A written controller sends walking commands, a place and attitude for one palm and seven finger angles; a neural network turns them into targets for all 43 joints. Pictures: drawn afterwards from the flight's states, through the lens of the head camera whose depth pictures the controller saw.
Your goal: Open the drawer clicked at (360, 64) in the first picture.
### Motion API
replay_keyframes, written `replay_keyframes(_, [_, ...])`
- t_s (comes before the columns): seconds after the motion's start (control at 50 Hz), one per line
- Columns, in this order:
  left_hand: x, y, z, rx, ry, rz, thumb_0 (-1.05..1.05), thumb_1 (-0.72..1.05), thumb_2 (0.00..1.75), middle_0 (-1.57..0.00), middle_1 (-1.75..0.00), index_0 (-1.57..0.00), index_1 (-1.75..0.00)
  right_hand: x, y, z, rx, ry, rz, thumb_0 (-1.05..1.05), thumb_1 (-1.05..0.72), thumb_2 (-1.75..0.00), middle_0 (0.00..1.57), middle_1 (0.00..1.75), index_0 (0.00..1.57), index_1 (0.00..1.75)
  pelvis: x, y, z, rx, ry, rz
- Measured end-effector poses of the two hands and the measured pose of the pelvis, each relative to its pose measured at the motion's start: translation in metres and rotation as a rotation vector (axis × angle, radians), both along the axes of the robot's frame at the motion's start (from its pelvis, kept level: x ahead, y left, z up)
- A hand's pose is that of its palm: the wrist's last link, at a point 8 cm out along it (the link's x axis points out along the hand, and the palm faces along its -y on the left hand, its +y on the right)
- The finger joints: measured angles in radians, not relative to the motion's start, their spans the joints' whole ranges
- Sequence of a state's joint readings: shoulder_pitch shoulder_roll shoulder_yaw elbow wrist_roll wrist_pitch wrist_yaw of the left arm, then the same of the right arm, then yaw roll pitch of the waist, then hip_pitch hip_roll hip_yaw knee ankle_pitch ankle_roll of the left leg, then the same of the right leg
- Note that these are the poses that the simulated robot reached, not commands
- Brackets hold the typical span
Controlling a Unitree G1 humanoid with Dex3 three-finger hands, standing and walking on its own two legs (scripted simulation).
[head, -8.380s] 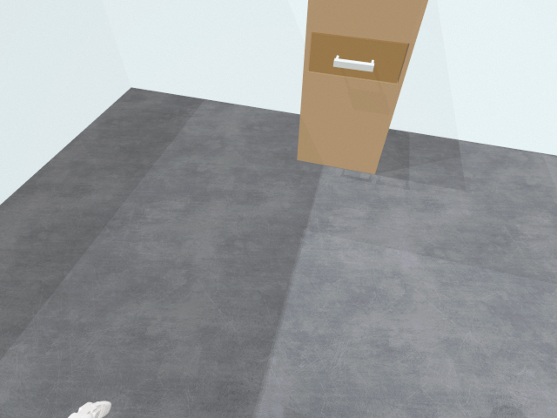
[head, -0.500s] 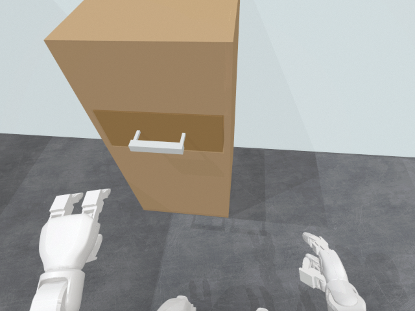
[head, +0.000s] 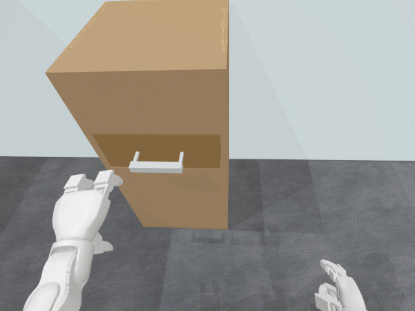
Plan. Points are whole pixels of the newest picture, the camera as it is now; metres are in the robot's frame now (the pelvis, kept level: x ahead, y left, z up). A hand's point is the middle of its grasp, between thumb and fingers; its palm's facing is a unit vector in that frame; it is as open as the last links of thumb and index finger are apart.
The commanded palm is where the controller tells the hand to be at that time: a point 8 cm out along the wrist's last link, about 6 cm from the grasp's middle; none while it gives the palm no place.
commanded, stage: raise the hand with hooked fingers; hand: left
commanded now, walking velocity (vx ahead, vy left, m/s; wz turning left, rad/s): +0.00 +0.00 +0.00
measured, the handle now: (157, 161) +0.55 +0.24 -0.14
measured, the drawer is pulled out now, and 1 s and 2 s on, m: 0.00 0.00 0.00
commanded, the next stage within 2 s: move the hooked fingers above the handle in 0.76 s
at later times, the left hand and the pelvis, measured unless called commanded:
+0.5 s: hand (90, 184) +0.31 +0.26 +0.09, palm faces +0.01 -0.08 -1.00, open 13.9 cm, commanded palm +0.28 +0.25 +0.15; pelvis +0.00 +0.01 +0.02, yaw +0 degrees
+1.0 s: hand (98, 191) +0.30 +0.25 +0.08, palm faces -0.01 -0.08 -1.00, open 13.9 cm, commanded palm +0.29 +0.25 +0.13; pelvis -0.01 +0.00 +0.02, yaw +1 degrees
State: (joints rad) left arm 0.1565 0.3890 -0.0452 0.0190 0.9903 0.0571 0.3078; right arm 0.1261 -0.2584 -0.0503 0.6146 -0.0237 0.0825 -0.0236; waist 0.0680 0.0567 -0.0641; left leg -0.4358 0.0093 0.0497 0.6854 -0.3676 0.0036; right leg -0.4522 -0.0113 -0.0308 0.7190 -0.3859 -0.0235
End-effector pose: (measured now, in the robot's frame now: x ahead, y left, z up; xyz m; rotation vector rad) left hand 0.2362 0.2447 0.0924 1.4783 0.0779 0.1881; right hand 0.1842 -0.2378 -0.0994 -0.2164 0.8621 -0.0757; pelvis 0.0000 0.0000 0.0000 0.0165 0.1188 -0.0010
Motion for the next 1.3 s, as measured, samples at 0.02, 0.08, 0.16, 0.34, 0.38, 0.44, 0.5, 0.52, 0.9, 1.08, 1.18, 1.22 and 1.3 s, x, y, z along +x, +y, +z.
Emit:
replay_keyframes(0.02, [0.003, 0.000, 0.003, 0.000, 0.003, -0.005, 0.00, -0.25, 0.40, -0.30, -1.04, -0.30, -1.04, 0.003, 0.004, 0.003, 0.006, -0.010, 0.004, 0.01, -0.91, -0.90, 0.20, 0.30, 0.20, 0.29, 0.000, 0.001, 0.001, 0.000, -0.006, -0.001])
replay_keyframes(0.08, [0.011, -0.001, 0.012, 0.002, 0.006, -0.021, 0.00, -0.32, 0.37, -0.31, -1.08, -0.30, -1.09, 0.011, 0.017, 0.010, 0.026, -0.037, 0.021, 0.01, -0.91, -0.90, 0.20, 0.30, 0.20, 0.29, 0.001, 0.004, 0.005, -0.002, -0.024, -0.001])
replay_keyframes(0.16, [0.020, 0.003, 0.025, 0.007, 0.008, -0.030, 0.00, -0.40, 0.34, -0.31, -1.14, -0.31, -1.14, 0.018, 0.033, 0.017, 0.052, -0.056, 0.048, 0.01, -0.91, -0.90, 0.20, 0.30, 0.20, 0.29, 0.001, 0.007, 0.009, -0.005, -0.044, 0.001])
replay_keyframes(0.34, [0.037, 0.013, 0.048, 0.017, 0.030, -0.040, 0.00, -0.48, 0.30, -0.32, -1.19, -0.31, -1.19, 0.013, 0.048, 0.018, 0.068, -0.022, 0.079, 0.01, -0.90, -0.90, 0.21, 0.30, 0.21, 0.29, -0.001, 0.011, 0.014, -0.009, -0.069, 0.014])
replay_keyframes(0.38, [0.041, 0.014, 0.051, 0.017, 0.036, -0.050, 0.00, -0.48, 0.30, -0.32, -1.19, -0.32, -1.19, 0.009, 0.047, 0.016, 0.063, -0.008, 0.075, 0.01, -0.90, -0.90, 0.21, 0.30, 0.21, 0.29, -0.002, 0.011, 0.015, -0.010, -0.072, 0.016])
replay_keyframes(0.44, [0.046, 0.015, 0.055, 0.014, 0.044, -0.062, 0.00, -0.49, 0.30, -0.32, -1.19, -0.32, -1.19, 0.002, 0.042, 0.014, 0.058, 0.014, 0.063, 0.01, -0.90, -0.90, 0.21, 0.30, 0.21, 0.29, -0.002, 0.012, 0.017, -0.011, -0.072, 0.014])
replay_keyframes(0.5, [0.047, 0.015, 0.054, 0.003, 0.058, -0.075, 0.00, -0.49, 0.30, -0.32, -1.19, -0.31, -1.20, -0.006, 0.036, 0.013, 0.053, 0.034, 0.046, 0.01, -0.91, -0.90, 0.21, 0.30, 0.21, 0.29, -0.002, 0.012, 0.017, -0.011, -0.068, 0.009])
replay_keyframes(0.52, [0.047, 0.014, 0.053, 0.000, 0.060, -0.082, 0.00, -0.49, 0.30, -0.32, -1.19, -0.31, -1.20, -0.009, 0.034, 0.012, 0.050, 0.041, 0.041, 0.01, -0.91, -0.90, 0.21, 0.30, 0.21, 0.29, -0.002, 0.013, 0.018, -0.011, -0.066, 0.007])
replay_keyframes(0.9, [0.039, 0.004, 0.051, 0.009, 0.032, -0.074, 0.00, -0.49, 0.30, -0.32, -1.20, -0.32, -1.20, -0.015, 0.019, 0.009, 0.050, 0.048, 0.010, 0.01, -0.91, -0.90, 0.20, 0.30, 0.20, 0.29, -0.005, 0.005, 0.018, -0.004, -0.064, 0.006])
replay_keyframes(1.08, [0.052, 0.005, 0.025, 0.014, 0.114, -0.080, 0.00, -0.49, 0.30, -0.32, -1.20, -0.32, -1.20, -0.012, 0.014, 0.010, 0.026, 0.032, 0.017, 0.01, -0.91, -0.90, 0.21, 0.30, 0.21, 0.29, -0.008, -0.002, 0.015, -0.004, -0.042, 0.015])
replay_keyframes(1.18, [0.069, 0.002, 0.014, 0.024, 0.107, -0.113, 0.00, -0.49, 0.30, -0.32, -1.20, -0.32, -1.20, -0.025, 0.003, 0.002, -0.001, 0.067, -0.008, 0.01, -0.91, -0.90, 0.21, 0.30, 0.21, 0.29, -0.010, -0.004, 0.010, -0.007, -0.011, 0.020])
replay_keyframes(1.22, [0.076, 0.001, 0.011, 0.028, 0.097, -0.119, 0.00, -0.49, 0.30, -0.32, -1.20, -0.32, -1.20, -0.033, -0.002, -0.002, -0.008, 0.091, -0.028, 0.01, -0.91, -0.90, 0.21, 0.30, 0.21, 0.29, -0.010, -0.004, 0.008, -0.008, 0.004, 0.019])
replay_keyframes(1.3, [0.091, 0.000, 0.003, 0.033, 0.091, -0.113, 0.00, -0.49, 0.30, -0.32, -1.20, -0.32, -1.20, -0.054, -0.011, -0.010, -0.015, 0.146, -0.074, 0.01, -0.91, -0.90, 0.21, 0.30, 0.21, 0.29, -0.009, -0.002, 0.005, -0.009, 0.031, 0.013])
